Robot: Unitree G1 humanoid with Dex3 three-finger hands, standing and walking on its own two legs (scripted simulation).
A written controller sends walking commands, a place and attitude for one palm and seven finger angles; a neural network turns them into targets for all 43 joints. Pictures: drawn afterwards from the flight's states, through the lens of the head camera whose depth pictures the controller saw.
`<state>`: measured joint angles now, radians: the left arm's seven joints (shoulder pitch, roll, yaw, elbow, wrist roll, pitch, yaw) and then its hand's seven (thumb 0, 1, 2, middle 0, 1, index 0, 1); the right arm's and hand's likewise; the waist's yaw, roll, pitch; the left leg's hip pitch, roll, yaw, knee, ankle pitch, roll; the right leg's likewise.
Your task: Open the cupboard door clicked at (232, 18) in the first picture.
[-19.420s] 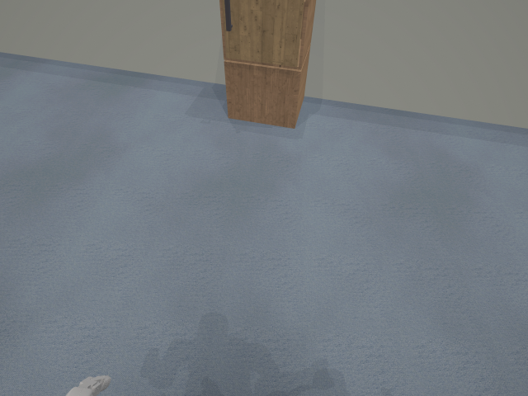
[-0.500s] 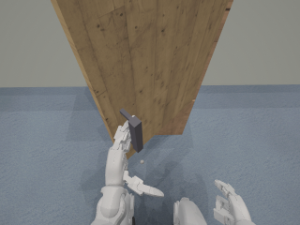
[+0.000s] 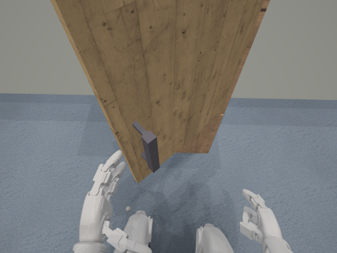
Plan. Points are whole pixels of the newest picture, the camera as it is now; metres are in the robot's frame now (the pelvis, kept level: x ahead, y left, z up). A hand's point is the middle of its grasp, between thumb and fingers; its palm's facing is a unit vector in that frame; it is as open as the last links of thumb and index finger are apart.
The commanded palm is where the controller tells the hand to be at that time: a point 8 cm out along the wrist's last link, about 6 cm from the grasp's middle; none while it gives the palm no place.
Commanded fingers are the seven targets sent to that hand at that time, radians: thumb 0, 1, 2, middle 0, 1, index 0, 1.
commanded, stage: slide the hand sideways off the handle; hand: left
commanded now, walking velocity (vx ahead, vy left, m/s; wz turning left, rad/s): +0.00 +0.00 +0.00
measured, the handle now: (146, 148) +0.34 +0.08 +0.04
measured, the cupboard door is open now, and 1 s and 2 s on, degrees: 43 43 43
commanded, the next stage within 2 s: draw the hand back to the body in 0.24 s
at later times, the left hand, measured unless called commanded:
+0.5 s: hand (103, 215) +0.19 +0.14 +0.07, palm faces -0.01 -1.00 -0.03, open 16.3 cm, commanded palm +0.16 +0.20 +0.08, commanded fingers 0.00 -0.50 0.30 -0.15 -0.30 -0.15 -0.30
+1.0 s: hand (33, 208) +0.18 +0.20 +0.16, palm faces +0.12 -0.95 -0.30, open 15.3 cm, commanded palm +0.16 +0.26 +0.19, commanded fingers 0.00 -0.01 0.51 -0.17 -0.30 -0.17 -0.30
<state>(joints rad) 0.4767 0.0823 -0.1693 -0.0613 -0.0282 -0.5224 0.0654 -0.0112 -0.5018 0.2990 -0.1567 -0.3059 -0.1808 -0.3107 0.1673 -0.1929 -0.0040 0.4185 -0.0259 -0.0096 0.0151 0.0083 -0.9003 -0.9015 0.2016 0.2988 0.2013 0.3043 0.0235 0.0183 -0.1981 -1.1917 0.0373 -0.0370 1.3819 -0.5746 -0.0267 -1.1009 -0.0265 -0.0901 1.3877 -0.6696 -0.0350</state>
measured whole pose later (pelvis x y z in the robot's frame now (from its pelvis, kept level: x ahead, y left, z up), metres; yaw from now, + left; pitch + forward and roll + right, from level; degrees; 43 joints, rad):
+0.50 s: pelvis -0.01 +0.00 +0.00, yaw +0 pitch +20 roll -2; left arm 0.54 0.17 -0.04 -0.24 -0.16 -0.46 -0.10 -0.01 -0.50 0.30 -0.15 -0.30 -0.15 -0.30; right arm 0.19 -0.19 -0.02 0.44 0.00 -0.03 -0.04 0.01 -0.90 -0.90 0.20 0.30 0.20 0.30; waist 0.03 0.04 -0.19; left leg -1.19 0.05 -0.06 1.41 -0.57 -0.03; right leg -1.09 -0.01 -0.11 1.40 -0.66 -0.04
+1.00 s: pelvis +0.01 +0.02 +0.08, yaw +0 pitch +9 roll -2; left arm 0.70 0.31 0.05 -0.43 -0.07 -0.10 0.07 -0.01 -0.32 0.38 -0.16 -0.30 -0.16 -0.30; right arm 0.28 -0.21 0.02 0.39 0.03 0.00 -0.12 0.01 -0.90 -0.90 0.20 0.30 0.20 0.30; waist 0.02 0.06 -0.17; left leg -0.69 0.03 -0.01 0.99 -0.45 0.00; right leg -0.59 -0.02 -0.07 0.94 -0.50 0.00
